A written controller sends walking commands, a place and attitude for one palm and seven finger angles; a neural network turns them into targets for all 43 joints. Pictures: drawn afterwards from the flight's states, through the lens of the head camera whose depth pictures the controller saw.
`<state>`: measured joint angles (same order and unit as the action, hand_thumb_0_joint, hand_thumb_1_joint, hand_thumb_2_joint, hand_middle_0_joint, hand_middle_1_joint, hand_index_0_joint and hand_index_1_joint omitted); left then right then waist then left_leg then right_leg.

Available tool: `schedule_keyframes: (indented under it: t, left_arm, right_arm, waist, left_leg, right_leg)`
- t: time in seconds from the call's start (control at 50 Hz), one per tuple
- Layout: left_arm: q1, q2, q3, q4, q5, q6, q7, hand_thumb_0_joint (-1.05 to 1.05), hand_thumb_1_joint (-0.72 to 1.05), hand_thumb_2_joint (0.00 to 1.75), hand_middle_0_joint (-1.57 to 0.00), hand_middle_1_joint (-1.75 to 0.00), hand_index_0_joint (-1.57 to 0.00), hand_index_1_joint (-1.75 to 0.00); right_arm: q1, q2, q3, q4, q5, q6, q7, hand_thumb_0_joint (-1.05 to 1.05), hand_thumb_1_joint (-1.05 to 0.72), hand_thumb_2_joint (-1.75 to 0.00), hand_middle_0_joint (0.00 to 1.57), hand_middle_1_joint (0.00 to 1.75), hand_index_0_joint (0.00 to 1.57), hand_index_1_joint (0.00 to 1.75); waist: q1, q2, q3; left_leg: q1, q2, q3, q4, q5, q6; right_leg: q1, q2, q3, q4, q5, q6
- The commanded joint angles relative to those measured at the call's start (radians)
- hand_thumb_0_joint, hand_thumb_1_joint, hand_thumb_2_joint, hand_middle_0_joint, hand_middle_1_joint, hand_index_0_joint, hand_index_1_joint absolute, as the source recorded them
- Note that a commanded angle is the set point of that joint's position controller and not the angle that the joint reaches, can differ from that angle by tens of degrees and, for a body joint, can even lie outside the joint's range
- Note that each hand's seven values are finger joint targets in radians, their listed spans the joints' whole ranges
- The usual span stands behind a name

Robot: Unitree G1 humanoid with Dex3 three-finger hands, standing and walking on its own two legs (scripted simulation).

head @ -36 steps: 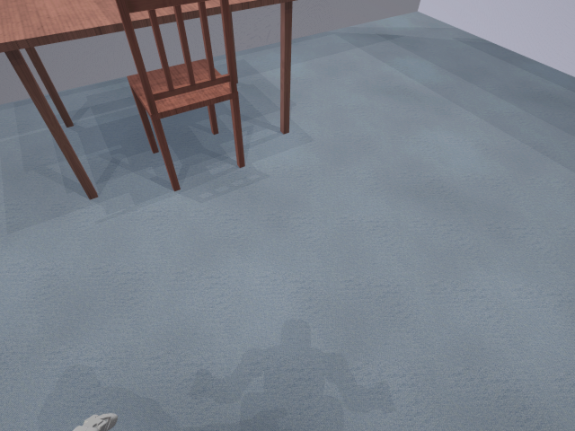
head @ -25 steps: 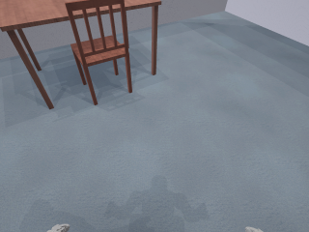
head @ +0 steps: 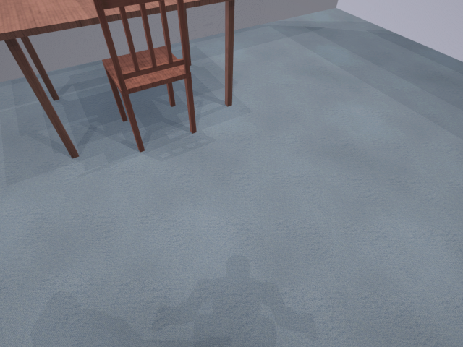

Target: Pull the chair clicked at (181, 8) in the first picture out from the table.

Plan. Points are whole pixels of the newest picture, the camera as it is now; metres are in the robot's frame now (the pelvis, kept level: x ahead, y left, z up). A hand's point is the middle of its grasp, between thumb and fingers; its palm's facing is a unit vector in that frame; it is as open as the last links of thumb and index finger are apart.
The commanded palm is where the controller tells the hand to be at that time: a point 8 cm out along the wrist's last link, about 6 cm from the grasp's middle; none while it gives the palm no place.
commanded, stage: stand and wait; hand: left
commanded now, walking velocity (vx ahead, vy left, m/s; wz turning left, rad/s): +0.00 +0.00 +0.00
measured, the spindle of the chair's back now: (148, 36) +1.43 +0.49 -0.10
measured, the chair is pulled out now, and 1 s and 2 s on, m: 0.00 0.00 0.00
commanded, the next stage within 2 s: look at it before walking up in 0.10 s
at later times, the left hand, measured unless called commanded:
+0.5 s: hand out of the picture +0.07 +0.24 -0.16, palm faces -0.03 -0.94 -0.33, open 7.4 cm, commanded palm none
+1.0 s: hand out of the picture +0.05 +0.23 -0.17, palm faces -0.03 -0.96 -0.28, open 7.4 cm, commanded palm none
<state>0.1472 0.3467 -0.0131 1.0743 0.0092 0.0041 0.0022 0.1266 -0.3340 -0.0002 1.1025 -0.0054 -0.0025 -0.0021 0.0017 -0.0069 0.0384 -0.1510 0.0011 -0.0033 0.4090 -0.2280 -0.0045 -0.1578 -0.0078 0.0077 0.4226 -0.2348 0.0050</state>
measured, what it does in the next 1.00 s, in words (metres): stands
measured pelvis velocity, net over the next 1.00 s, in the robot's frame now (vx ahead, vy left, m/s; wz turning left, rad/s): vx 0.01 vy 0.00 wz -0.02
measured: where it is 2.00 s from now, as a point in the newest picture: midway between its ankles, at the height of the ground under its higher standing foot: (242, 317)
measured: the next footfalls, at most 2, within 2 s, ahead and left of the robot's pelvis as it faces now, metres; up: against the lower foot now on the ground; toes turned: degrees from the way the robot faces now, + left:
right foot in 1.46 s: +0.29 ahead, -0.15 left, +0.00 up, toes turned -13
left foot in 1.88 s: +0.50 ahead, +0.07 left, +0.00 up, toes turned +6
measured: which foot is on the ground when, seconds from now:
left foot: down 0.00-1.00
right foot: down 0.00-1.00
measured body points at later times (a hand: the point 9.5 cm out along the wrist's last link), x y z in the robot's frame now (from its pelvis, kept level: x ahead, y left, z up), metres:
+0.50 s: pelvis +0.00 +0.00 +0.00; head +0.00 +0.00 +0.45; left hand +0.07 +0.29 -0.13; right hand +0.07 -0.29 -0.13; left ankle +0.00 +0.12 -0.74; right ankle +0.00 -0.12 -0.74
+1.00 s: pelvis +0.01 +0.00 +0.00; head +0.00 +0.01 +0.45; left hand +0.05 +0.28 -0.15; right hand +0.06 -0.27 -0.14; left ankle +0.00 +0.12 -0.74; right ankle +0.00 -0.12 -0.74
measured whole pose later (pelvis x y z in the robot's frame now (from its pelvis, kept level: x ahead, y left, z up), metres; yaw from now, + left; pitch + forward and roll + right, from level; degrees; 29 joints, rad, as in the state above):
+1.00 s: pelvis +0.01 +0.00 +0.00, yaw -1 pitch -1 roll +0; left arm 0.23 0.29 -0.01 1.09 0.02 0.02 0.00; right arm 0.18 -0.28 0.01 1.12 -0.02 0.01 0.00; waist 0.01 -0.01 -0.02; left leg -0.17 0.01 0.01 0.47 -0.33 0.00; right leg -0.16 0.01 0.02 0.45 -0.28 0.00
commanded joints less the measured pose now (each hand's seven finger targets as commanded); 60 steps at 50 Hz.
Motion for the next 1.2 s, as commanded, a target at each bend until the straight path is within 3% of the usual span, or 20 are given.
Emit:
schedule_keyframes:
  t: [0.0,0.22,0.44,0.8,0.82,0.84,0.88,0.92,0.98,1.04,1.08,1.1,1.12,1.14,1.16,1.18]
  left_arm:
    - [-0.051,0.198,0.045,-0.064,0.0,-0.026,0.011,0.0,0.9,0.9,-0.2,-0.3,-0.2,-0.3]
    - [-0.059,0.197,0.045,-0.062,0.002,-0.026,0.008,0.0,0.9,0.9,-0.2,-0.3,-0.2,-0.3]
    - [-0.049,0.194,0.044,-0.055,0.001,-0.028,0.009,0.0,0.9,0.9,-0.2,-0.3,-0.2,-0.3]
    - [-0.039,0.194,0.042,-0.045,0.002,-0.028,0.009,0.0,0.9,0.9,-0.2,-0.3,-0.2,-0.3]
    - [0.002,0.114,0.026,-0.025,0.0,-0.019,0.012,0.0,0.9,0.9,-0.2,-0.3,-0.2,-0.3]
    - [0.037,0.071,0.015,-0.013,0.002,-0.007,0.013,0.0,0.9,0.9,-0.2,-0.3,-0.2,-0.3]
    - [0.071,0.08,0.023,-0.007,0.009,0.003,0.004,0.0,0.9,0.9,-0.2,-0.3,-0.2,-0.3]
    - [0.092,0.09,0.034,-0.018,0.013,0.007,-0.006,0.0,0.9,0.9,-0.2,-0.3,-0.2,-0.3]
    - [0.137,0.081,0.046,-0.027,0.012,0.002,-0.011,0.0,0.9,0.9,-0.2,-0.3,-0.2,-0.3]
    - [0.172,0.064,0.057,-0.028,0.007,-0.014,-0.01,0.0,0.9,0.9,-0.2,-0.3,-0.2,-0.3]
    - [0.17,0.04,0.061,-0.035,0.009,-0.02,-0.01,0.0,0.9,0.9,-0.2,-0.3,-0.2,-0.3]
    - [0.154,0.018,0.061,-0.045,0.01,-0.022,-0.01,0.0,0.9,0.9,-0.2,-0.3,-0.2,-0.3]
    - [0.116,-0.023,0.057,-0.065,0.011,-0.025,-0.014,0.0,0.9,0.9,-0.2,-0.3,-0.2,-0.3]
    - [0.046,-0.055,0.049,-0.102,0.011,-0.036,-0.014,0.0,0.9,0.9,-0.2,-0.3,-0.2,-0.3]
    - [-0.022,-0.034,0.051,-0.13,0.014,-0.049,-0.01,0.0,0.9,0.9,-0.2,-0.3,-0.2,-0.3]
    - [-0.033,-0.036,0.058,-0.133,0.015,-0.057,-0.01,0.0,0.9,0.9,-0.2,-0.3,-0.2,-0.3]
  right_arm:
    - [-0.063,-0.204,-0.036,-0.067,-0.004,-0.029,-0.011,0.0,-0.9,-0.9,0.2,0.3,0.2,0.3]
    - [-0.062,-0.203,-0.035,-0.061,-0.005,-0.028,-0.008,0.0,-0.9,-0.9,0.2,0.3,0.2,0.3]
    - [-0.062,-0.205,-0.034,-0.057,-0.003,-0.031,-0.01,0.0,-0.9,-0.9,0.2,0.3,0.2,0.3]
    - [-0.063,-0.205,-0.032,-0.051,-0.001,-0.029,-0.01,0.0,-0.9,-0.9,0.2,0.3,0.2,0.3]
    - [-0.034,-0.124,-0.013,-0.034,-0.006,-0.02,-0.007,0.0,-0.9,-0.9,0.2,0.3,0.2,0.3]
    - [0.006,-0.077,-0.001,-0.021,-0.011,-0.01,-0.004,0.0,-0.9,-0.9,0.2,0.3,0.2,0.3]
    - [0.032,-0.075,-0.009,-0.02,-0.019,0.001,0.0,0.0,-0.9,-0.9,0.2,0.3,0.2,0.3]
    - [0.048,-0.078,-0.013,-0.029,-0.023,0.002,0.003,0.0,-0.9,-0.9,0.2,0.3,0.2,0.3]
    - [0.071,-0.062,-0.021,-0.042,-0.022,-0.008,0.003,0.0,-0.9,-0.9,0.2,0.3,0.2,0.3]
    - [0.125,-0.031,-0.023,-0.045,-0.017,-0.03,0.0,0.0,-0.9,-0.9,0.2,0.3,0.2,0.3]
    - [0.173,-0.028,-0.03,-0.038,-0.016,-0.038,-0.002,0.0,-0.9,-0.9,0.2,0.3,0.2,0.3]
    - [0.214,-0.036,-0.036,-0.028,-0.017,-0.042,-0.004,0.0,-0.9,-0.9,0.2,0.3,0.2,0.3]
    - [0.296,-0.064,-0.045,-0.001,-0.02,-0.049,-0.008,0.0,-0.9,-0.9,0.2,0.3,0.2,0.3]
    - [0.404,-0.085,-0.058,0.025,-0.023,-0.059,-0.018,0.0,-0.9,-0.9,0.2,0.3,0.2,0.3]
    - [0.475,-0.071,-0.056,0.047,-0.02,-0.068,-0.026,0.0,-0.9,-0.9,0.2,0.3,0.2,0.3]
    - [0.498,-0.036,-0.046,0.052,-0.021,-0.075,-0.033,0.0,-0.9,-0.9,0.2,0.3,0.2,0.3]
  waist:
    - [0.003,-0.003,-0.077]
    - [0.0,-0.001,-0.056]
    - [0.001,0.01,-0.084]
    - [0.003,0.006,-0.065]
    - [0.002,0.0,-0.081]
    - [0.001,-0.003,-0.078]
    - [0.005,-0.03,-0.014]
    - [0.008,-0.045,0.047]
    - [0.012,-0.061,0.107]
    - [-0.001,-0.061,0.083]
    - [-0.019,-0.031,0.088]
    - [-0.037,0.031,0.098]
    - [-0.075,0.182,0.109]
    - [-0.114,0.287,0.121]
    - [-0.136,0.247,0.128]
    - [-0.13,0.184,0.118]
  left_leg:
    - [0.011,0.114,-0.088,-0.066,0.164,0.038]
    - [0.005,0.112,-0.093,-0.086,0.121,0.035]
    - [0.033,0.116,-0.092,-0.083,0.167,0.035]
    - [0.029,0.118,-0.094,-0.097,0.159,0.034]
    - [0.037,0.114,-0.077,-0.086,0.112,0.022]
    - [0.026,0.105,-0.062,-0.075,0.011,0.014]
    - [-0.041,0.083,-0.049,-0.055,-0.223,0.017]
    - [-0.115,0.073,-0.046,-0.036,-0.331,0.022]
    - [-0.17,0.062,-0.022,0.04,-0.328,0.03]
    - [-0.153,0.061,0.004,0.096,-0.222,0.035]
    - [-0.111,0.087,-0.03,0.071,-0.258,0.05]
    - [-0.052,0.128,-0.086,0.013,-0.288,0.072]
    - [0.054,0.226,-0.225,-0.106,-0.293,0.12]
    - [0.216,0.348,-0.403,-0.204,-0.137,0.193]
    - [0.305,0.401,-0.444,-0.189,0.096,0.239]
    - [0.34,0.407,-0.413,-0.149,0.333,0.254]
  right_leg:
    - [0.016,-0.113,0.094,-0.076,0.151,-0.037]
    - [-0.005,-0.112,0.1,-0.102,0.091,-0.035]
    - [0.012,-0.114,0.095,-0.098,0.146,-0.034]
    - [0.016,-0.114,0.094,-0.112,0.14,-0.031]
    - [0.016,-0.113,0.092,-0.117,0.081,-0.021]
    - [0.009,-0.105,0.095,-0.112,-0.043,-0.017]
    - [-0.046,-0.1,0.135,-0.137,-0.276,-0.035]
    - [-0.085,-0.097,0.165,-0.139,-0.387,-0.055]
    - [-0.114,-0.109,0.213,-0.135,-0.415,-0.09]
    - [-0.081,-0.123,0.221,-0.085,-0.291,-0.118]
    - [-0.138,-0.091,0.183,-0.012,-0.268,-0.113]
    - [-0.214,-0.054,0.136,0.071,-0.26,-0.099]
    - [-0.337,0.016,0.021,0.262,-0.2,-0.068]
    - [-0.53,0.046,-0.067,0.471,-0.258,-0.04]
    - [-0.645,-0.004,-0.013,0.587,-0.296,-0.038]
    - [-0.679,-0.034,0.009,0.656,-0.288,-0.037]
